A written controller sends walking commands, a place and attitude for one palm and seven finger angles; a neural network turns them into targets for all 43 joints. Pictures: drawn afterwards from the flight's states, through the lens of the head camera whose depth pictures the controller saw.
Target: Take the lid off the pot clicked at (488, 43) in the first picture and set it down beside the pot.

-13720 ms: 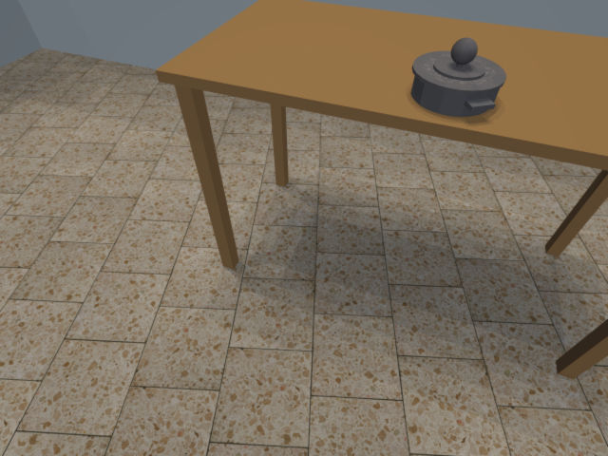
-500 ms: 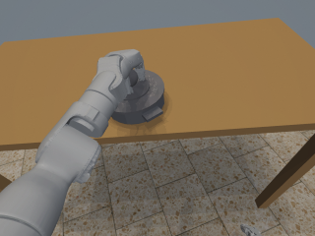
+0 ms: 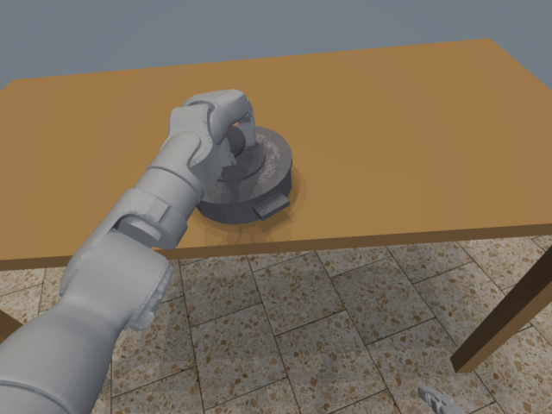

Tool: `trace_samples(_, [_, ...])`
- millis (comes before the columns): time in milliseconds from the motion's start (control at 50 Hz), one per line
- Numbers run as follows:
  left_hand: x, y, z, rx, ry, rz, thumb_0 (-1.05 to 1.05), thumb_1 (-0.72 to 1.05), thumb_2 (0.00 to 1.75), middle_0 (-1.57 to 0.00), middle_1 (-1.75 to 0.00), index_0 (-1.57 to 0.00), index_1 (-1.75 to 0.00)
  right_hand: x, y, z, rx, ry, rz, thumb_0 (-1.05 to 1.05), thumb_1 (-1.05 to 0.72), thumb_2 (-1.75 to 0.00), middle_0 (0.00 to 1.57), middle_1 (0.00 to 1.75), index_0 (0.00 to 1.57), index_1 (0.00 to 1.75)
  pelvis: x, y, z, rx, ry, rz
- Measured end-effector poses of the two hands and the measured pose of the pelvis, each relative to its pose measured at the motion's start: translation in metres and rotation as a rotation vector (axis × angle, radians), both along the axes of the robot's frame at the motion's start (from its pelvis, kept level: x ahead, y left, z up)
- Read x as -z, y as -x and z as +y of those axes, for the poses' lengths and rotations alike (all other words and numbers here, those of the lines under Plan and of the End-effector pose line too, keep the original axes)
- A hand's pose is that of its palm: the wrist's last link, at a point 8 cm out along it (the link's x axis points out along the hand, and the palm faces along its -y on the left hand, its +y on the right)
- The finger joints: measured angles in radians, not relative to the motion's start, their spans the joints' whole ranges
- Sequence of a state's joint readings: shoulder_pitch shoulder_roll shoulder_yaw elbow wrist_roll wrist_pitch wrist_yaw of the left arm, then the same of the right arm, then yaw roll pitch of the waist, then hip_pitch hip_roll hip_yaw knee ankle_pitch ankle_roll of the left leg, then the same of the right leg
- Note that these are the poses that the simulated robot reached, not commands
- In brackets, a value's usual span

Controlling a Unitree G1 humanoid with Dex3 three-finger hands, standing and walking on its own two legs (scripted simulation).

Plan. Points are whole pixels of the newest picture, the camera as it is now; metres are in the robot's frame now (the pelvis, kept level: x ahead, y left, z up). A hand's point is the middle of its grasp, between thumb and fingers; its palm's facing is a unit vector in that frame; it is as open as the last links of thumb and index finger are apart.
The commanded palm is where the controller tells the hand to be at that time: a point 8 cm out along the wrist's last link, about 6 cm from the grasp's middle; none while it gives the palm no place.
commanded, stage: close the fingers and squeeze the knob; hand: left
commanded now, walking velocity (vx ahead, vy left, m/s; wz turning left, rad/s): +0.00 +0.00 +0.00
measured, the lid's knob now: (229, 141) +0.48 +0.08 +0.17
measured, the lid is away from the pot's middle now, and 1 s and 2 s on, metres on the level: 0.01 0.01 0.01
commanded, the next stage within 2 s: lift the lid straight up in 0.54 s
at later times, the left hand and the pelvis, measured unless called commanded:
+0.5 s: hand (225, 148) +0.45 +0.08 +0.18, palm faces -0.30 -0.07 -0.95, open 7.6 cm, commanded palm +0.42 +0.09 +0.24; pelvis +0.00 +0.00 +0.00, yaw +0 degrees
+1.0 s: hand (216, 140) +0.44 +0.09 +0.20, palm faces -0.28 -0.07 -0.96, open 7.5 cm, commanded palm +0.43 +0.09 +0.27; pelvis +0.00 +0.00 +0.00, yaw +0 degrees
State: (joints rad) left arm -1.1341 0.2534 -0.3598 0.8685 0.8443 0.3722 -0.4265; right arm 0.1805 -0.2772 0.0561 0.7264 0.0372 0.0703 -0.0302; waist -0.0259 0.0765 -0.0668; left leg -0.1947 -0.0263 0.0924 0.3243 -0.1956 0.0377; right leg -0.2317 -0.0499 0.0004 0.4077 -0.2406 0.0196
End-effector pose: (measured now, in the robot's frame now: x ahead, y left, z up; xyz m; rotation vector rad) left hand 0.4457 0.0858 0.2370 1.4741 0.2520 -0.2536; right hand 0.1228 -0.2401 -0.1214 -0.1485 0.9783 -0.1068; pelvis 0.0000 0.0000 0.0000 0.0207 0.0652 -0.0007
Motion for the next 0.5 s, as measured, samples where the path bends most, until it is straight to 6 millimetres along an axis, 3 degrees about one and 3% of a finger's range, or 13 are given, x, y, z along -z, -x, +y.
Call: trace_samples(500, [0.0004, 0.0041, -0.0022, 0.005, -0.013, -0.016, 0.01, 0.28, 0.77, -0.65, -0.94, -0.62, -0.93, 0.0009, 0.0005, 0.0, 0.0, -0.01, 0.0, 0.01, -0.9, -0.9, 0.2, 0.3, 0.2, 0.3, -0.0003, 0.0007, -0.0013, 0.0, 0.0, -0.003])
